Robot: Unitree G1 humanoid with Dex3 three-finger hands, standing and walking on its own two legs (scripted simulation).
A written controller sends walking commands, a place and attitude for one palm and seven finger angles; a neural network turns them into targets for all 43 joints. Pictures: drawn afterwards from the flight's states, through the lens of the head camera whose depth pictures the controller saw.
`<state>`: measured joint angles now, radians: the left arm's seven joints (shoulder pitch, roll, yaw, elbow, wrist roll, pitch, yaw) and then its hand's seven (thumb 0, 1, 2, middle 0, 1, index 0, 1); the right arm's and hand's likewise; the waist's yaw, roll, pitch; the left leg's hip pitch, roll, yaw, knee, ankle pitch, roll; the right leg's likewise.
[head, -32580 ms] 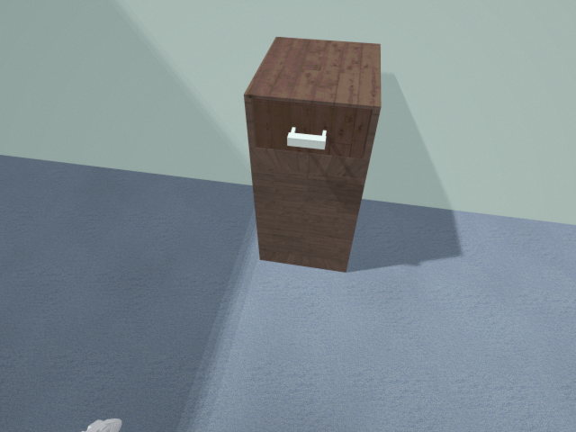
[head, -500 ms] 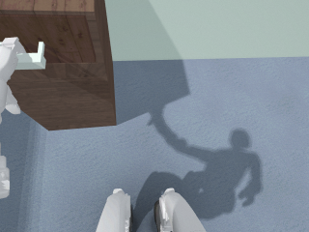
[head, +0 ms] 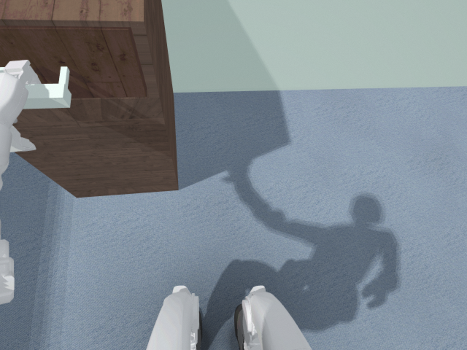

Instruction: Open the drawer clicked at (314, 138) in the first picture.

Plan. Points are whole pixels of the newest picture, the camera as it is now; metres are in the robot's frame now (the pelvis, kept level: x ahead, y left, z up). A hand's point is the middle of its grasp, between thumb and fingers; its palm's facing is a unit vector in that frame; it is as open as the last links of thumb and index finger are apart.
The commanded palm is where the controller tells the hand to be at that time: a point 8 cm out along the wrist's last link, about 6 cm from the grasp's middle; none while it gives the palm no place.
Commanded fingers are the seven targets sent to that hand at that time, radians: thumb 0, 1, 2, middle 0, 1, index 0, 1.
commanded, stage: close the thumb around the handle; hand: left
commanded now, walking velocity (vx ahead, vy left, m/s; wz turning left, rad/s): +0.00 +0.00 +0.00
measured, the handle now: (33, 84) +0.54 +0.32 +0.02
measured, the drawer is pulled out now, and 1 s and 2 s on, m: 0.00 0.05 0.15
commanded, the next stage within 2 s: pull the drawer open in 0.38 s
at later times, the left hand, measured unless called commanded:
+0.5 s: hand (14, 120) +0.48 +0.35 +0.00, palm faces -0.09 -0.04 -1.00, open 6.1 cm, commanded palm +0.48 +0.31 +0.05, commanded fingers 0.00 0.90 0.90 -0.40 -1.35 -0.40 -1.35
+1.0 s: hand (9, 149) +0.43 +0.34 +0.00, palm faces -0.08 -0.07 -0.99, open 6.1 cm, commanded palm +0.41 +0.32 +0.05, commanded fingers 0.00 0.90 0.90 -0.40 -1.35 -0.40 -1.35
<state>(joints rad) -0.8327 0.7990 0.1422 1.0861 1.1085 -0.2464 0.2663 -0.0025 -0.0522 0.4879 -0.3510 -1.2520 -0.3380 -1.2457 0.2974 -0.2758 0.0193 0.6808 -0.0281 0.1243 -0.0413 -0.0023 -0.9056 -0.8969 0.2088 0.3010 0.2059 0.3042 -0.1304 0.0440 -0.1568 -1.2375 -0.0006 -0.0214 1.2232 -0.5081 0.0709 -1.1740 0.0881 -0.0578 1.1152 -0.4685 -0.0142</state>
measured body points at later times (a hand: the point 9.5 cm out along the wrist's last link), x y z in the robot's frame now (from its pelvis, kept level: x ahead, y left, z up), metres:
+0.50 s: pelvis +0.00 +0.01 +0.00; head +0.17 +0.05 +0.42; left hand +0.48 +0.35 +0.05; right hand +0.03 -0.27 -0.11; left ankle +0.02 +0.07 -0.63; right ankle +0.02 -0.12 -0.63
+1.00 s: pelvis +0.03 +0.02 +0.02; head +0.16 +0.04 +0.45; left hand +0.43 +0.34 +0.05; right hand +0.08 -0.26 -0.10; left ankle +0.02 +0.07 -0.63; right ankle +0.02 -0.12 -0.63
